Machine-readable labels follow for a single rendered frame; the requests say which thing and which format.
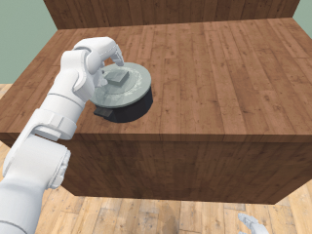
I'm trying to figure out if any knob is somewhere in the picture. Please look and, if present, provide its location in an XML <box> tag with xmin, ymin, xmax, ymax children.
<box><xmin>104</xmin><ymin>67</ymin><xmax>130</xmax><ymax>87</ymax></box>

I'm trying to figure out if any robot left upper arm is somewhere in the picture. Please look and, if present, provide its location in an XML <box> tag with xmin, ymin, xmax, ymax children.
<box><xmin>0</xmin><ymin>134</ymin><xmax>71</xmax><ymax>234</ymax></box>

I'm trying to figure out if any pot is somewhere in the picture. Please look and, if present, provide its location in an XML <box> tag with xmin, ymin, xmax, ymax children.
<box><xmin>93</xmin><ymin>86</ymin><xmax>153</xmax><ymax>123</ymax></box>

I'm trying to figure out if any right robot hand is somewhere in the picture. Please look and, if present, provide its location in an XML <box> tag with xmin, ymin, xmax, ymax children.
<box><xmin>238</xmin><ymin>213</ymin><xmax>269</xmax><ymax>234</ymax></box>

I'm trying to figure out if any robot left forearm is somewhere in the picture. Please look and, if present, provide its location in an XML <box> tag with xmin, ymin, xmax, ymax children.
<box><xmin>2</xmin><ymin>44</ymin><xmax>101</xmax><ymax>177</ymax></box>

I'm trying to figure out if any left robot hand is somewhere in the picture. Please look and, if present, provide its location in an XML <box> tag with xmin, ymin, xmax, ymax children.
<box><xmin>74</xmin><ymin>37</ymin><xmax>125</xmax><ymax>88</ymax></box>

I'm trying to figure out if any lid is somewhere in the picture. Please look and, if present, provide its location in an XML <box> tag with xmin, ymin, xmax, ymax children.
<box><xmin>90</xmin><ymin>62</ymin><xmax>152</xmax><ymax>108</ymax></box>

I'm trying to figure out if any table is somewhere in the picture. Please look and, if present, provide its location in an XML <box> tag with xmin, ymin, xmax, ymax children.
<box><xmin>0</xmin><ymin>0</ymin><xmax>312</xmax><ymax>205</ymax></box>

